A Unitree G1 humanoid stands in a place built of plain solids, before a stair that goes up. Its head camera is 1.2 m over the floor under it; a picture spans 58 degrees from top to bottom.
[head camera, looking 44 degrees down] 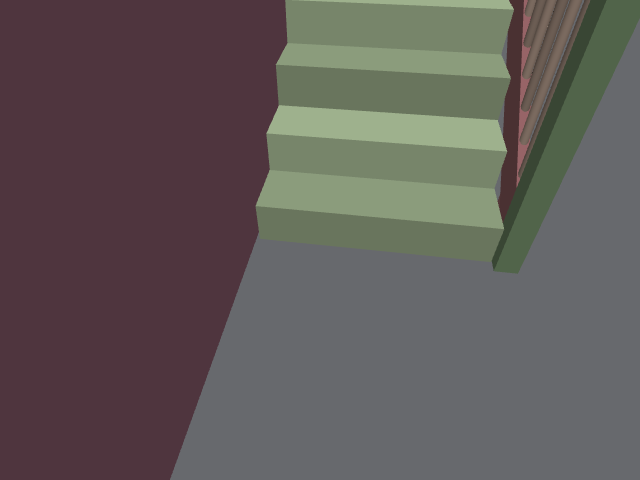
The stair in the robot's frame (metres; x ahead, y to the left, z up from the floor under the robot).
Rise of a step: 0.17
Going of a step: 0.23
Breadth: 0.90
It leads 8 degrees to the right of straight ahead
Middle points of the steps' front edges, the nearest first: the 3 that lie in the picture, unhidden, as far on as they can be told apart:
1.19 -0.20 0.17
1.42 -0.24 0.34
1.65 -0.27 0.51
